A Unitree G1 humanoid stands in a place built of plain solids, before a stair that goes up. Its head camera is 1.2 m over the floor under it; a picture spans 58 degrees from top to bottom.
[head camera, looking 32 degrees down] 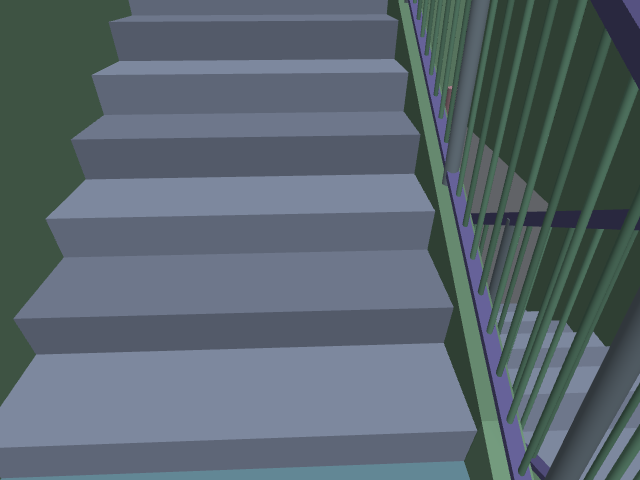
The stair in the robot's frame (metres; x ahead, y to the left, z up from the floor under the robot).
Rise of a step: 0.17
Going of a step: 0.30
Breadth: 1.30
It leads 2 degrees to the left of straight ahead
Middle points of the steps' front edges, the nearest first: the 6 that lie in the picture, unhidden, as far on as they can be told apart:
0.68 0.23 0.17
0.97 0.25 0.34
1.28 0.26 0.50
1.57 0.27 0.67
1.87 0.28 0.84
2.18 0.29 1.00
